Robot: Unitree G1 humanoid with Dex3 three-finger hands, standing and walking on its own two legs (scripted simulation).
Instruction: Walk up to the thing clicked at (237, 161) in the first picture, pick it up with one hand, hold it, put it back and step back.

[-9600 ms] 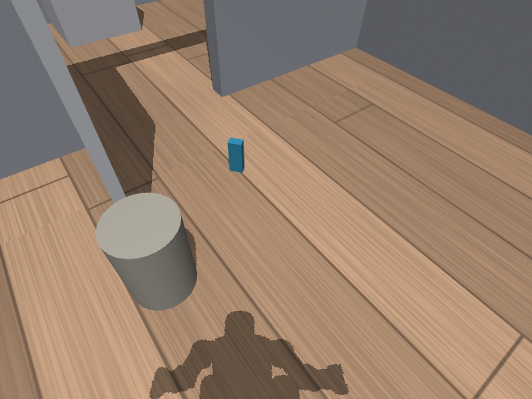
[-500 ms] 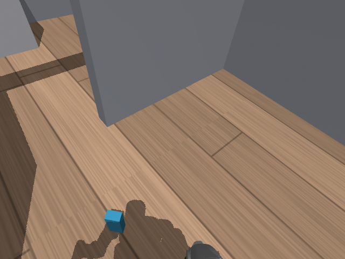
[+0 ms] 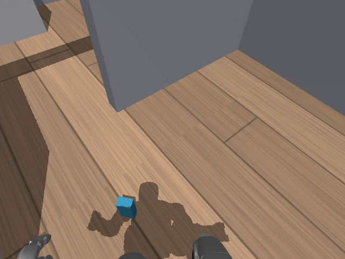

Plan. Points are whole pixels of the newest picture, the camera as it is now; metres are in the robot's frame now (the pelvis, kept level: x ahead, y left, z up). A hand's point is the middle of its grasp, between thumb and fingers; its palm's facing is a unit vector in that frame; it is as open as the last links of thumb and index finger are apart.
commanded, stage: walk up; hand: left
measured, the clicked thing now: (127, 208) +0.41 +0.20 -0.64
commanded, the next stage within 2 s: stand in 1.22 s
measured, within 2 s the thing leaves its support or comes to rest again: neither
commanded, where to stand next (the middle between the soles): +0.05 +0.00 m, yaw -1 degrees
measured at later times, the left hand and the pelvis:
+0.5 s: hand out of the picture +0.13 +0.23 -0.12, palm faces -0.13 -0.90 -0.41, open 7.4 cm; pelvis +0.02 -0.04 +0.02, yaw -5 degrees
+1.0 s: hand out of the picture +0.13 +0.24 -0.14, palm faces -0.06 -0.94 -0.35, open 7.4 cm; pelvis +0.01 -0.02 +0.02, yaw -3 degrees
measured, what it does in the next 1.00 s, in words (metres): steps on the spot: right foot, then left foot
